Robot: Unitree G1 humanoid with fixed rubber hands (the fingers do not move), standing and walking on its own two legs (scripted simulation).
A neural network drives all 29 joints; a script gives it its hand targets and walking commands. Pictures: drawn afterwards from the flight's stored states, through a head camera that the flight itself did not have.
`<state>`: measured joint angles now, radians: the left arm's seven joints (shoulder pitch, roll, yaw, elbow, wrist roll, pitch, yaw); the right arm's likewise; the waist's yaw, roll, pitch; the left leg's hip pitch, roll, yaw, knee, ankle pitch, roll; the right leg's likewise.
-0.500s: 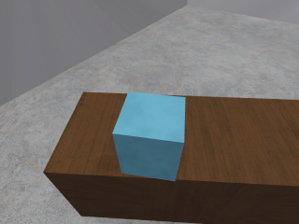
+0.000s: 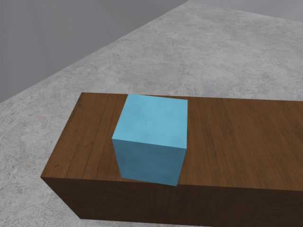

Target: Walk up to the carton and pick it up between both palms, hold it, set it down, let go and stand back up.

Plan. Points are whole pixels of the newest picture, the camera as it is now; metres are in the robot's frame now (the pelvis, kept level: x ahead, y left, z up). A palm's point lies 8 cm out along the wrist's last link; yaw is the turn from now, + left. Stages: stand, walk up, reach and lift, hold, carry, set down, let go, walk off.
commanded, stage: stand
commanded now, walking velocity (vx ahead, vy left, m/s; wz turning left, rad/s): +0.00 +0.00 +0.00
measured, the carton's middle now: (152, 140) +0.44 +0.01 -0.07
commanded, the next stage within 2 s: none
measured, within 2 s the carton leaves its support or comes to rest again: neither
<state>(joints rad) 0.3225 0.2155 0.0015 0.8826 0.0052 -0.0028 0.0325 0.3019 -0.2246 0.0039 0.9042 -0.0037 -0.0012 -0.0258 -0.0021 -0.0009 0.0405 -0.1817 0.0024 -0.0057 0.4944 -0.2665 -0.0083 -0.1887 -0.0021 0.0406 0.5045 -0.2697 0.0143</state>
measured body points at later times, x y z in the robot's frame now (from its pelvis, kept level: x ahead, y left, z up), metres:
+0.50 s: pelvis +0.00 +0.00 +0.00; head +0.00 +0.00 +0.45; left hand +0.03 +0.25 -0.14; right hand +0.03 -0.24 -0.15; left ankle +0.00 +0.12 -0.74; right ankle +0.00 -0.13 -0.74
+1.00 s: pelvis +0.00 +0.00 +0.00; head +0.00 +0.00 +0.45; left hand +0.03 +0.24 -0.15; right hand +0.03 -0.24 -0.15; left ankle +0.00 +0.12 -0.74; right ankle +0.00 -0.13 -0.74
